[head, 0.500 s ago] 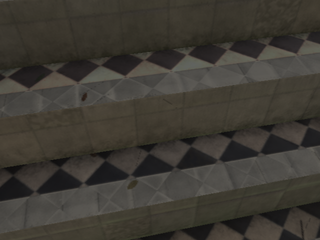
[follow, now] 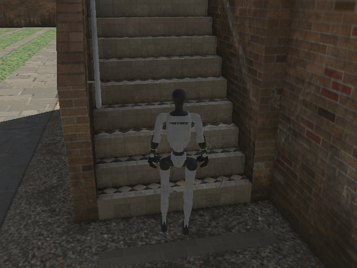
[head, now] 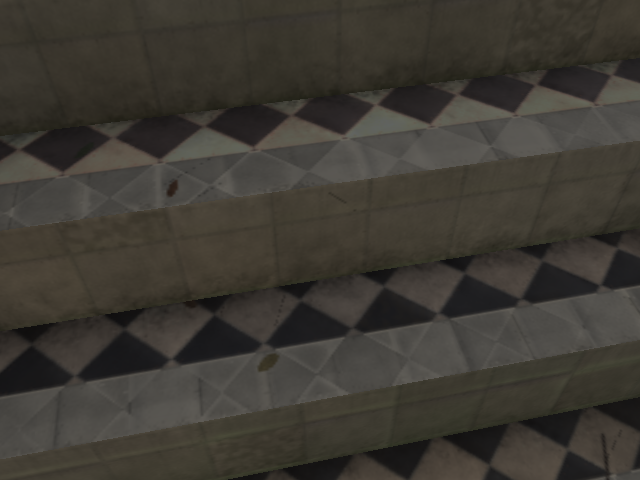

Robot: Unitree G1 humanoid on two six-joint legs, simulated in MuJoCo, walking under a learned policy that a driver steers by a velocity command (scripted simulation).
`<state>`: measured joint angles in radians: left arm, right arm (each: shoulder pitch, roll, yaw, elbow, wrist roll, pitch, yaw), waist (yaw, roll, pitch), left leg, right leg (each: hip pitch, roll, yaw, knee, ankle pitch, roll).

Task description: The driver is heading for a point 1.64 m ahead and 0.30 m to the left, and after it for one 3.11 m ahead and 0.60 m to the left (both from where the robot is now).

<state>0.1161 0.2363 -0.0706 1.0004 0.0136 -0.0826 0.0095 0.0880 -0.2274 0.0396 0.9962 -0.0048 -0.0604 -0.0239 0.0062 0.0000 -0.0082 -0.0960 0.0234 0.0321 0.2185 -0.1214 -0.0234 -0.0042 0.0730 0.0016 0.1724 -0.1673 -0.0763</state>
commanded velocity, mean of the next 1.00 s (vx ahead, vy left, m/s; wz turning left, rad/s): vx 0.45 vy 0.00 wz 0.00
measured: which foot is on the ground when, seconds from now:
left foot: down 0.00-1.00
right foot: down 0.00-1.00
